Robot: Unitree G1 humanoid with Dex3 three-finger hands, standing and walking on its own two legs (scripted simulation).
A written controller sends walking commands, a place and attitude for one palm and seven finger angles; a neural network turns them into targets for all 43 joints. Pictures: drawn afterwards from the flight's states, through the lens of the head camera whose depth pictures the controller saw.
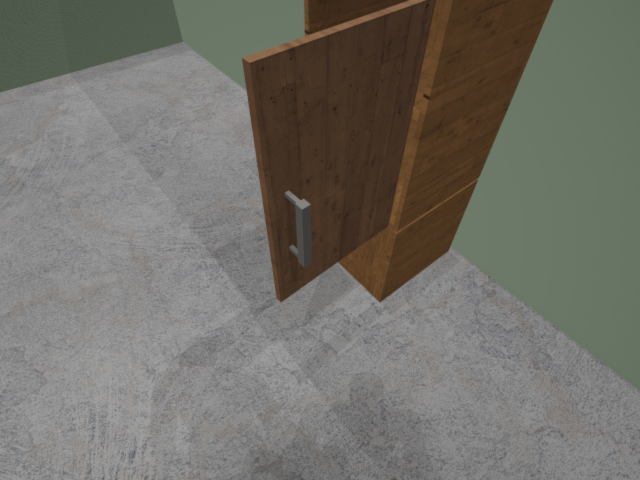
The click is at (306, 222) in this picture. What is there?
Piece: cupboard door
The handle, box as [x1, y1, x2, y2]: [285, 191, 311, 267]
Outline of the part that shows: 287,191 285,192 285,196 295,205 298,247 297,249 293,245 291,245 289,249 298,258 298,261 304,267 311,262 310,204 304,199 300,200 292,193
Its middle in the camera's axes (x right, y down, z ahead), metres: -0.05 -0.01 +0.76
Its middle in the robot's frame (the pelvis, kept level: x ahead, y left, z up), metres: +0.57 +0.08 -0.09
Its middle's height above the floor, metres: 0.68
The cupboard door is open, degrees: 92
